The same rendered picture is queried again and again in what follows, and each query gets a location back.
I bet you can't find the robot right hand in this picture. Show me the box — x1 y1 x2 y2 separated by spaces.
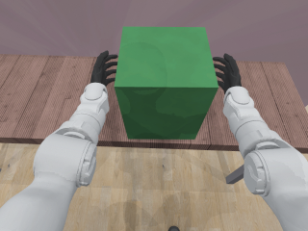
213 53 242 94

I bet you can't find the right robot forearm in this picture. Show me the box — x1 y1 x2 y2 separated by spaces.
222 86 308 165

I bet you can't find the carton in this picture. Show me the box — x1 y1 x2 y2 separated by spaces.
114 26 218 140

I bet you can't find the right robot upper arm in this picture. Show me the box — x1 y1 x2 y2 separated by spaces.
244 147 308 231

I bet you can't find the robot left hand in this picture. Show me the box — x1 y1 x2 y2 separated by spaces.
90 50 118 87

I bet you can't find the table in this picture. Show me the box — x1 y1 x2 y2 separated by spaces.
0 54 308 185

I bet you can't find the left robot forearm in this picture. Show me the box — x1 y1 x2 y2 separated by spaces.
33 83 110 177

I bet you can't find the left robot upper arm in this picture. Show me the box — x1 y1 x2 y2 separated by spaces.
0 133 97 231

